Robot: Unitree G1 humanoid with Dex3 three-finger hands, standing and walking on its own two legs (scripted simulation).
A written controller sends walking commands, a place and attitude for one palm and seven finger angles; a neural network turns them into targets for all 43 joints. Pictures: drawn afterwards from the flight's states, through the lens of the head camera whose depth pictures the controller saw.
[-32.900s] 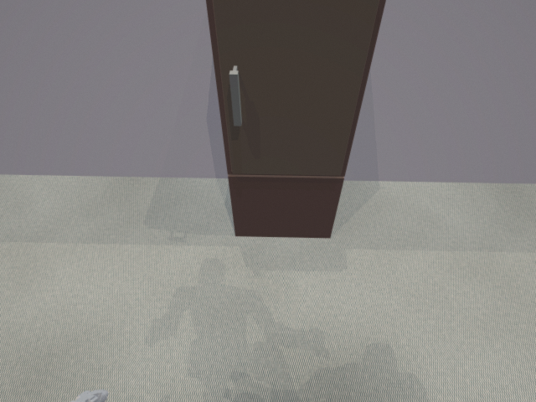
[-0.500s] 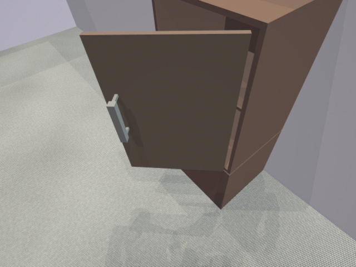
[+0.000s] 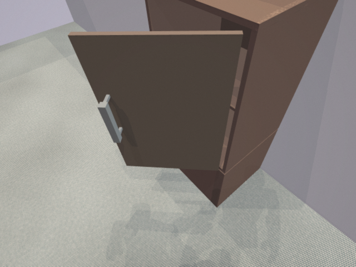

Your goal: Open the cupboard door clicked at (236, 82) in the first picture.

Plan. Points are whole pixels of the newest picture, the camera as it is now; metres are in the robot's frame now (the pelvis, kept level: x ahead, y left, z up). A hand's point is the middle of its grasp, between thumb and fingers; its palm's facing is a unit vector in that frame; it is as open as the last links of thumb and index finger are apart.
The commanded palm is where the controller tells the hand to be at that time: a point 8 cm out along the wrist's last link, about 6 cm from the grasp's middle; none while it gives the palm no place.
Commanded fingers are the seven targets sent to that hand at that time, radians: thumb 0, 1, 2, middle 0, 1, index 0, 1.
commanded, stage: look again from close up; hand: left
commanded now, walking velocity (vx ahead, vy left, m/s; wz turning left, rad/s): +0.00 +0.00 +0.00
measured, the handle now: (112, 119) +0.54 +0.24 -0.02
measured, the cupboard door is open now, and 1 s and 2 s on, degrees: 45 45 45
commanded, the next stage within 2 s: raise the hand with hooked fingers in 0.24 s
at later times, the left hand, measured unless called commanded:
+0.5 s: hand (97, 251) +0.17 +0.20 -0.06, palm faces +0.26 -0.96 -0.11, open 7.5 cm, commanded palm +0.11 +0.25 -0.07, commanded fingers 0.00 0.69 0.81 -0.22 -0.44 -0.22 -0.44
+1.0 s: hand (79, 252) +0.16 +0.24 -0.05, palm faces -0.07 -1.00 -0.03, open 10.0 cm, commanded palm +0.14 +0.29 -0.04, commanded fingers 0.00 0.11 0.56 -0.26 -0.81 -0.26 -0.81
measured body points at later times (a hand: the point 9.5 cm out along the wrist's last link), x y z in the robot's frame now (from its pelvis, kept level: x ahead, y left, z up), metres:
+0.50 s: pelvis -0.02 +0.00 -0.01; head +0.01 -0.02 +0.44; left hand +0.15 +0.25 -0.05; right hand +0.08 -0.25 -0.14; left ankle -0.08 +0.12 -0.74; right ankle +0.03 -0.09 -0.74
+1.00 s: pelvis -0.06 +0.04 -0.09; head +0.02 +0.06 +0.35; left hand +0.16 +0.29 -0.05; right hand +0.14 -0.16 -0.16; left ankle -0.08 +0.12 -0.74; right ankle +0.02 -0.09 -0.74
